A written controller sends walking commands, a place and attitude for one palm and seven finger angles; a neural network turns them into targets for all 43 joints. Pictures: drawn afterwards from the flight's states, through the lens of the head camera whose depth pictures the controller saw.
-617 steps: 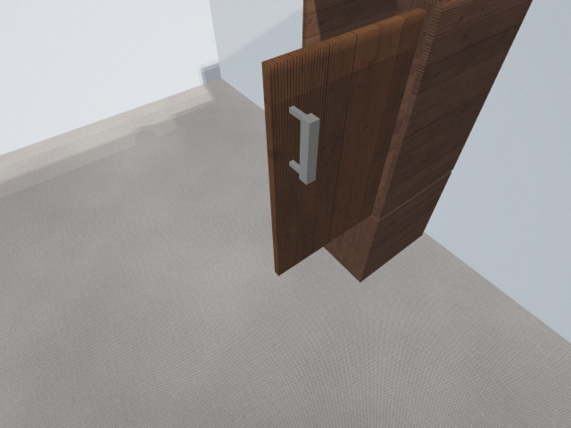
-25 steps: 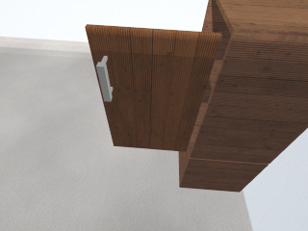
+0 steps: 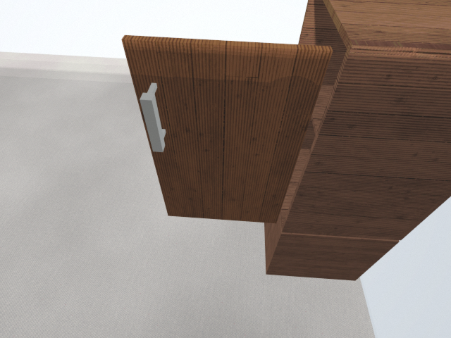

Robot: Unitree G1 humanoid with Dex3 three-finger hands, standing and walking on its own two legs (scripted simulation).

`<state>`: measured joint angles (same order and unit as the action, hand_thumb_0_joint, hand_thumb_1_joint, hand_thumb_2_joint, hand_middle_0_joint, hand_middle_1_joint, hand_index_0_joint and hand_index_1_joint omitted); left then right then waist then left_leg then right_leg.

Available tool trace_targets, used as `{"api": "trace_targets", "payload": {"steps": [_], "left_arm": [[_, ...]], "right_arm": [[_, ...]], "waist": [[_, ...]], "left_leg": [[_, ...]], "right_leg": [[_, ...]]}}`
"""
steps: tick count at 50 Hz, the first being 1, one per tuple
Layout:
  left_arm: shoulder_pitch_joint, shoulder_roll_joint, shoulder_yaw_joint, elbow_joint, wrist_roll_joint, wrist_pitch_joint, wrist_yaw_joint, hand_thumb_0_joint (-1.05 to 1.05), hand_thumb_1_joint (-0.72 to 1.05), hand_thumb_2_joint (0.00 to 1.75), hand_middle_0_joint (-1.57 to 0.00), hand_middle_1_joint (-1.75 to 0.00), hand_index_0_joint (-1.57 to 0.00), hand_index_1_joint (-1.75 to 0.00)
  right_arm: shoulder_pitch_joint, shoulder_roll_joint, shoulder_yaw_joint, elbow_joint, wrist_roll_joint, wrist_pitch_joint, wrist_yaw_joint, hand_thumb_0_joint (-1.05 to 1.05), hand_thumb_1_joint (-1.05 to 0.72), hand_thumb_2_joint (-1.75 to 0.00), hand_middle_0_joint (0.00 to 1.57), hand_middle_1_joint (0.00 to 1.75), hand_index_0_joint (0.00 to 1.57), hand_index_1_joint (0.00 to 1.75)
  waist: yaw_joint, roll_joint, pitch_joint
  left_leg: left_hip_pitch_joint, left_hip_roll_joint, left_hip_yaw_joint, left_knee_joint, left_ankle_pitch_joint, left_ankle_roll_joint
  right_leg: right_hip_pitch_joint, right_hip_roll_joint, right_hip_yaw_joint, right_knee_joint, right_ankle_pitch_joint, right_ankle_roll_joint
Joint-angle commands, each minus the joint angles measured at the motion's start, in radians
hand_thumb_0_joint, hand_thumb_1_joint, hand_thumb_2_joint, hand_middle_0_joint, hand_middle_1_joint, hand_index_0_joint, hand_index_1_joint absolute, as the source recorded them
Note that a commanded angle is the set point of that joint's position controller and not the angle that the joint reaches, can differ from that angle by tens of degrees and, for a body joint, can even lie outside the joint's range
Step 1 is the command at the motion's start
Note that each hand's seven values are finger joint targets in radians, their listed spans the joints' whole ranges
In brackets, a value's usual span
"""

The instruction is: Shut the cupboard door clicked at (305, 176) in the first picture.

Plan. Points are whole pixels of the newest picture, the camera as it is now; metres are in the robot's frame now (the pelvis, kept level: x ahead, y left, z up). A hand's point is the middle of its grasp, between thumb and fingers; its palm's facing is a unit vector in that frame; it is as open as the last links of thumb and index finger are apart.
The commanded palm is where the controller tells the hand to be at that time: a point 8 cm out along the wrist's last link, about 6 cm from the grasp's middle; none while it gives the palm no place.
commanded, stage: shuffle to correct the standing spot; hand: left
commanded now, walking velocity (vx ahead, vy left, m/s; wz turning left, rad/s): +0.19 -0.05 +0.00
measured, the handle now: (156, 118) +0.50 +0.18 +0.11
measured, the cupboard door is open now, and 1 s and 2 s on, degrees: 90 90 90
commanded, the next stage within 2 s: come to a stop and stand still in 0.04 s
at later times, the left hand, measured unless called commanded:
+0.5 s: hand out of the picture +0.11 +0.17 -0.17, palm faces -0.01 -0.97 -0.24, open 7.3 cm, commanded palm none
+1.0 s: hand out of the picture +0.10 +0.18 -0.16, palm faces -0.02 -0.98 -0.20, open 7.4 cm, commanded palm none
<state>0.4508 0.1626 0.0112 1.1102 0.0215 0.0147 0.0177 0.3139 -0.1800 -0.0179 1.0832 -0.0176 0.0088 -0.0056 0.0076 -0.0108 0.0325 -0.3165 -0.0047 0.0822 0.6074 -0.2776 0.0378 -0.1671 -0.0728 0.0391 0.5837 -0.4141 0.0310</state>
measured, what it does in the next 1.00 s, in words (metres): steps on the spot: right foot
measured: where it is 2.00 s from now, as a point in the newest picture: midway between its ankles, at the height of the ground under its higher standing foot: outside the picture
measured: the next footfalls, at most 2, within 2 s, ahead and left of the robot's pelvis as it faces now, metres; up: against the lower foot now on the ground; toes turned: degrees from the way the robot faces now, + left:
right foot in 0.16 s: +0.07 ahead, -0.13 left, +0.00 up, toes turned -3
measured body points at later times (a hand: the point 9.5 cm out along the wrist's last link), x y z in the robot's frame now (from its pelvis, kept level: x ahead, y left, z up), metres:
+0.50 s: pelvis +0.07 -0.01 +0.00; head +0.12 -0.02 +0.45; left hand +0.11 +0.22 -0.15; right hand +0.13 -0.25 -0.15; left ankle +0.10 +0.10 -0.73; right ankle +0.01 -0.12 -0.71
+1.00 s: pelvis +0.04 +0.00 +0.01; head +0.03 +0.02 +0.46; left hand +0.10 +0.24 -0.14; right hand +0.10 -0.23 -0.13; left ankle +0.08 +0.07 -0.73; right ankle +0.03 -0.12 -0.73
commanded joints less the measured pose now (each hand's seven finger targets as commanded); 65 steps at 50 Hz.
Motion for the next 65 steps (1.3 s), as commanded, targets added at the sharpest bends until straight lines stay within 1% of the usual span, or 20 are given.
{"api": "trace_targets", "payload": {"steps": [1,3,6,7,8,10,12,15,18,22,26,28,30,31,32,33,35,39,44,65], "left_arm": [[-0.026,0.061,0.010,-0.077,0.006,-0.029,-0.001,0.00,0.90,0.90,-0.20,-0.30,-0.20,-0.30],[-0.101,0.055,0.009,-0.110,0.003,-0.036,-0.005,0.00,0.90,0.90,-0.20,-0.30,-0.20,-0.30],[0.011,0.018,0.019,-0.068,-0.002,-0.047,-0.014,0.00,0.90,0.90,-0.20,-0.30,-0.20,-0.30],[0.100,0.048,0.029,-0.034,0.000,-0.052,-0.009,0.00,0.90,0.90,-0.20,-0.30,-0.20,-0.30],[0.165,0.147,0.046,-0.017,-0.001,-0.060,0.007,0.00,0.90,0.90,-0.20,-0.30,-0.20,-0.30],[0.096,0.139,0.042,-0.032,-0.004,-0.063,0.020,0.00,0.90,0.90,-0.20,-0.30,-0.20,-0.30],[-0.006,0.094,0.028,-0.048,0.006,-0.064,0.029,0.00,0.90,0.90,-0.20,-0.30,-0.20,-0.30],[-0.079,0.116,0.024,-0.069,0.000,-0.047,0.034,0.00,0.90,0.90,-0.20,-0.30,-0.20,-0.30],[-0.085,0.117,0.031,-0.113,-0.006,-0.020,0.037,0.00,0.90,0.90,-0.20,-0.30,-0.20,-0.30],[-0.115,0.093,0.039,-0.158,-0.014,-0.002,0.043,0.00,0.90,0.90,-0.20,-0.30,-0.20,-0.30],[-0.089,0.095,0.049,-0.171,-0.012,0.005,0.028,0.00,0.90,0.90,-0.20,-0.30,-0.20,-0.30],[-0.066,0.138,0.055,-0.179,0.003,-0.001,0.025,0.00,0.90,0.90,-0.20,-0.30,-0.20,-0.30],[-0.111,0.198,0.059,-0.192,0.010,-0.006,0.028,0.00,0.90,0.90,-0.20,-0.30,-0.20,-0.30],[-0.133,0.181,0.052,-0.198,0.012,-0.008,0.031,0.00,0.90,0.90,-0.20,-0.30,-0.20,-0.30],[-0.142,0.191,0.048,-0.237,0.018,-0.034,0.066,0.00,0.90,0.90,-0.20,-0.30,-0.20,-0.30],[-0.155,0.244,0.069,-0.270,0.012,-0.041,0.072,0.00,0.90,0.90,-0.20,-0.30,-0.20,-0.30],[-0.158,0.218,0.051,-0.296,-0.004,-0.054,0.060,0.00,0.90,0.90,-0.20,-0.30,-0.20,-0.30],[-0.190,0.176,0.023,-0.291,-0.010,-0.032,0.043,0.00,0.90,0.90,-0.20,-0.30,-0.20,-0.30],[-0.172,0.173,0.014,-0.271,0.002,-0.019,0.028,0.00,0.90,0.90,-0.20,-0.30,-0.20,-0.30],[-0.034,0.110,-0.013,-0.130,-0.006,-0.030,0.026,0.00,0.90,0.90,-0.20,-0.30,-0.20,-0.30]], "right_arm": [[0.126,-0.178,-0.039,-0.019,-0.003,-0.034,-0.018,0.00,-0.90,-0.90,0.20,0.30,0.20,0.30],[0.132,-0.167,-0.038,-0.013,-0.005,-0.043,-0.020,0.00,-0.90,-0.90,0.20,0.30,0.20,0.30],[0.013,-0.133,-0.025,-0.029,-0.002,-0.041,-0.022,0.00,-0.90,-0.90,0.20,0.30,0.20,0.30],[-0.029,-0.093,-0.020,-0.041,0.007,-0.040,-0.019,0.00,-0.90,-0.90,0.20,0.30,0.20,0.30],[-0.062,-0.025,-0.005,-0.080,0.014,-0.039,-0.012,0.00,-0.90,-0.90,0.20,0.30,0.20,0.30],[-0.111,-0.030,-0.013,-0.092,0.003,-0.031,-0.015,0.00,-0.90,-0.90,0.20,0.30,0.20,0.30],[-0.086,-0.011,-0.005,-0.065,0.008,-0.025,-0.019,0.00,-0.90,-0.90,0.20,0.30,0.20,0.30],[-0.025,0.002,-0.004,-0.035,0.015,-0.016,-0.020,0.00,-0.90,-0.90,0.20,0.30,0.20,0.30],[0.021,-0.087,-0.032,-0.038,0.008,-0.012,-0.026,0.00,-0.90,-0.90,0.20,0.30,0.20,0.30],[-0.006,-0.165,-0.054,-0.075,0.005,-0.002,-0.036,0.00,-0.90,-0.90,0.20,0.30,0.20,0.30],[-0.119,-0.178,-0.063,-0.132,-0.002,0.008,-0.037,0.00,-0.90,-0.90,0.20,0.30,0.20,0.30],[-0.148,-0.140,-0.064,-0.157,0.006,0.019,-0.031,0.00,-0.90,-0.90,0.20,0.30,0.20,0.30],[-0.169,-0.066,-0.057,-0.177,0.006,0.040,-0.023,0.00,-0.90,-0.90,0.20,0.30,0.20,0.30],[-0.179,-0.060,-0.056,-0.175,0.003,0.048,-0.027,0.00,-0.90,-0.90,0.20,0.30,0.20,0.30],[-0.191,-0.111,-0.061,-0.239,0.008,0.001,-0.021,0.00,-0.90,-0.90,0.20,0.30,0.20,0.30],[-0.176,-0.089,-0.049,-0.255,0.015,-0.009,-0.013,0.00,-0.90,-0.90,0.20,0.30,0.20,0.30],[-0.144,-0.073,-0.036,-0.254,0.018,-0.013,0.003,0.00,-0.90,-0.90,0.20,0.30,0.20,0.30],[-0.092,-0.118,-0.029,-0.227,0.003,-0.002,0.003,0.00,-0.90,-0.90,0.20,0.30,0.20,0.30],[-0.112,-0.131,-0.009,-0.226,-0.007,0.000,0.004,0.00,-0.90,-0.90,0.20,0.30,0.20,0.30],[-0.001,-0.126,0.006,-0.095,0.010,-0.032,-0.010,0.00,-0.90,-0.90,0.20,0.30,0.20,0.30]], "waist": [[-0.056,0.212,0.095],[-0.057,0.147,0.097],[0.035,0.072,-0.001],[0.081,-0.062,-0.007],[0.095,-0.317,0.024],[0.056,-0.106,0.067],[0.015,-0.094,0.082],[-0.011,-0.136,-0.003],[-0.011,-0.011,-0.061],[-0.022,0.231,-0.068],[0.017,0.178,-0.122],[0.034,-0.018,-0.111],[0.038,-0.222,-0.046],[0.028,-0.197,-0.040],[-0.005,-0.177,-0.155],[-0.013,-0.109,-0.207],[-0.011,-0.228,-0.224],[-0.030,0.002,-0.026],[-0.014,0.054,0.122],[-0.002,0.026,0.020]], "left_leg": [[0.204,0.282,-0.391,-0.363,-0.246,0.116],[0.206,0.347,-0.416,-0.369,-0.084,0.183],[0.000,0.250,-0.196,-0.240,-0.045,0.105],[-0.157,0.143,-0.088,-0.071,-0.116,0.043],[-0.353,0.019,0.050,0.143,-0.227,-0.021],[-0.321,0.071,-0.033,0.332,-0.246,-0.035],[-0.244,0.095,-0.045,0.266,-0.219,-0.049],[-0.029,0.040,0.030,-0.041,0.001,-0.061],[0.232,0.143,-0.029,-0.087,0.773,-0.009],[0.287,0.303,-0.196,-0.144,1.132,0.127],[0.236,0.285,-0.166,-0.108,0.880,0.122],[0.095,0.161,-0.090,0.000,0.479,0.025],[-0.073,0.009,-0.036,0.214,-0.248,-0.051],[-0.095,0.021,-0.098,0.312,-0.291,-0.048],[-0.210,-0.023,-0.031,0.267,-0.319,-0.074],[-0.217,-0.032,-0.018,0.164,-0.226,-0.063],[-0.043,-0.063,0.008,0.018,-0.028,-0.022],[0.152,0.068,-0.107,-0.133,0.193,0.017],[-0.042,0.068,-0.176,-0.215,-0.144,0.022],[0.019,0.108,-0.268,-0.348,-0.081,0.038]], "right_leg": [[-0.347,0.064,-0.135,0.176,-0.055,-0.043],[-0.401,0.004,-0.097,0.268,-0.122,-0.049],[-0.026,0.017,-0.131,-0.041,0.044,-0.045],[0.142,-0.027,-0.038,-0.197,0.068,-0.061],[0.228,-0.253,0.256,-0.347,0.097,-0.145],[0.097,-0.340,0.321,-0.340,0.301,-0.263],[0.073,-0.284,0.134,-0.228,0.789,-0.243],[0.094,-0.170,-0.037,-0.086,1.044,-0.152],[-0.066,-0.065,-0.112,0.027,0.708,-0.037],[-0.161,0.034,-0.097,0.166,-0.036,-0.017],[-0.095,0.037,-0.067,0.059,0.049,-0.031],[0.009,-0.022,0.008,-0.149,0.486,-0.034],[-0.002,-0.275,0.198,-0.209,0.862,-0.192],[-0.019,-0.267,0.184,-0.198,0.876,-0.234],[0.242,-0.179,0.252,-0.101,1.420,-0.169],[0.382,-0.223,0.158,0.009,1.541,-0.174],[0.255,-0.140,0.059,0.055,1.325,-0.137],[-0.082,-0.058,0.009,-0.050,0.473,-0.080],[-0.127,-0.021,0.035,-0.218,-0.079,-0.096],[-0.019,-0.013,-0.009,-0.192,0.138,-0.072]]}}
